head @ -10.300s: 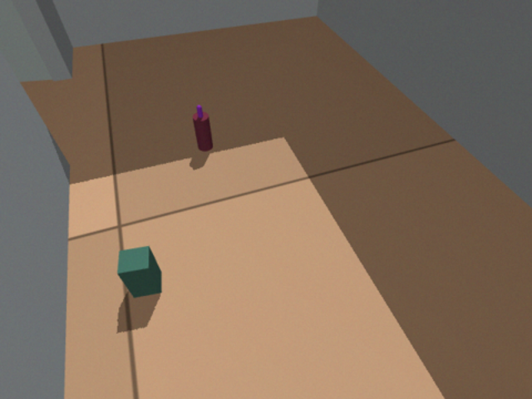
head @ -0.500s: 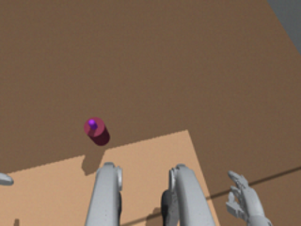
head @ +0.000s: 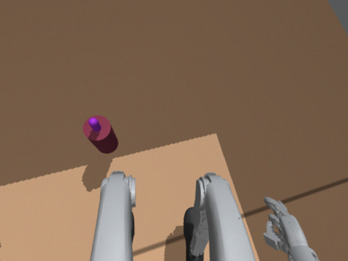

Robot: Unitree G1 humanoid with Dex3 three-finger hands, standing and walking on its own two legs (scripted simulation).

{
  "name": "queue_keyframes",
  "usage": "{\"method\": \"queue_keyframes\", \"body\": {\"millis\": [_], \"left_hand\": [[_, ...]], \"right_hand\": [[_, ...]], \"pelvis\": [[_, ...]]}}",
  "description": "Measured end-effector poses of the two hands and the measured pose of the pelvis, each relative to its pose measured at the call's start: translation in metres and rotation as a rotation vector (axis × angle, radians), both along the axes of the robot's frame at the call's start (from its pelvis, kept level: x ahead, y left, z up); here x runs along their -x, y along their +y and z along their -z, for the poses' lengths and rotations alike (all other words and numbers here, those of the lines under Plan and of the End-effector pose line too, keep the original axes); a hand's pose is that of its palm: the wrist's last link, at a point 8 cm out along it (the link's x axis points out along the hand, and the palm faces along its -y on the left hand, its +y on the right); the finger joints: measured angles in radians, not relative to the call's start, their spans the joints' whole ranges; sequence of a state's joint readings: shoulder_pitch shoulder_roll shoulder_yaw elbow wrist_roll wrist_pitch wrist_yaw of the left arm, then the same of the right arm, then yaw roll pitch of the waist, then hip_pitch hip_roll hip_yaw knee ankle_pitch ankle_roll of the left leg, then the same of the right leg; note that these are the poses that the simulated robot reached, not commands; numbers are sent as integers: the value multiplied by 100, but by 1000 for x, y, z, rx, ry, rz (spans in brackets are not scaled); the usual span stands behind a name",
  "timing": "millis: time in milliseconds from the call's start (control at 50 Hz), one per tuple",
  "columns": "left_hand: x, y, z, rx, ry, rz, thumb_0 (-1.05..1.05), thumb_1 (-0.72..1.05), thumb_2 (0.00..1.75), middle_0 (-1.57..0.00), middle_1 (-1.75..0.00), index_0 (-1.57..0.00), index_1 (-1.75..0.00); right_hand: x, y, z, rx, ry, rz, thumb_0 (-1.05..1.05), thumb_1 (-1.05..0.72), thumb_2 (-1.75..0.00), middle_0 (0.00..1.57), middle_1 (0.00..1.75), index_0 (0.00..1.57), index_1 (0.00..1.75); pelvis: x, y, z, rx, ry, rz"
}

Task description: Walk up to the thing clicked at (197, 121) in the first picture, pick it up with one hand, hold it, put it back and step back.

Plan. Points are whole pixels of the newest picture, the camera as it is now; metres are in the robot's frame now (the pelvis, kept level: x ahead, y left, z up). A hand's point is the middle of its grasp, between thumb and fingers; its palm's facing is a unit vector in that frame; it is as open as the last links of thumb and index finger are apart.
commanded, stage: go down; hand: left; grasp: from the side
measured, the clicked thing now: (101, 134) +0.45 +0.23 -0.34
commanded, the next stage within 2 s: approach in 0.82 s
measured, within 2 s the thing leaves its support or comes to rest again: neither
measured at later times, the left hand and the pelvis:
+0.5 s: hand out of the picture +0.35 +0.42 -0.04, palm faces +0.24 -0.96 -0.12, open 17.5 cm; pelvis -0.01 +0.00 -0.04, yaw -1 degrees
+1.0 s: hand out of the picture +0.36 +0.43 -0.06, palm faces +0.24 -0.96 -0.11, open 17.6 cm; pelvis -0.01 +0.00 -0.07, yaw -1 degrees
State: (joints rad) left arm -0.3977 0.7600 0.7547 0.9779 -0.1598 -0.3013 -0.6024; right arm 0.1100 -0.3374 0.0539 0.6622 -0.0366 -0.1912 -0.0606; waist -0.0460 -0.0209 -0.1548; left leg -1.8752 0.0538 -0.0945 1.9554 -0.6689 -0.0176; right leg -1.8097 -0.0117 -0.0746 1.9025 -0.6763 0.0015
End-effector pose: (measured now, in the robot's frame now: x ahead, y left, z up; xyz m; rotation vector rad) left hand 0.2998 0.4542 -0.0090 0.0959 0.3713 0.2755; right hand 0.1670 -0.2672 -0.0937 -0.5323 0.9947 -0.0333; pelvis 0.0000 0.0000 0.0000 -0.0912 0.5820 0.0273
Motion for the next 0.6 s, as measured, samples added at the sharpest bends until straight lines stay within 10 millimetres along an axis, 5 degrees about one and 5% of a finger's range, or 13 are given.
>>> {"method": "queue_keyframes", "body": {"millis": [600], "left_hand": [[-14, 14, 25, -3, -88, 8, -1, -55, 5, -5, -2, -4, -4]], "right_hand": [[23, -5, 46, 15, 52, -16, 1, -91, -91, 21, 30, 21, 30]], "pelvis": [[11, -1, 47, 6, -5, 8]]}}
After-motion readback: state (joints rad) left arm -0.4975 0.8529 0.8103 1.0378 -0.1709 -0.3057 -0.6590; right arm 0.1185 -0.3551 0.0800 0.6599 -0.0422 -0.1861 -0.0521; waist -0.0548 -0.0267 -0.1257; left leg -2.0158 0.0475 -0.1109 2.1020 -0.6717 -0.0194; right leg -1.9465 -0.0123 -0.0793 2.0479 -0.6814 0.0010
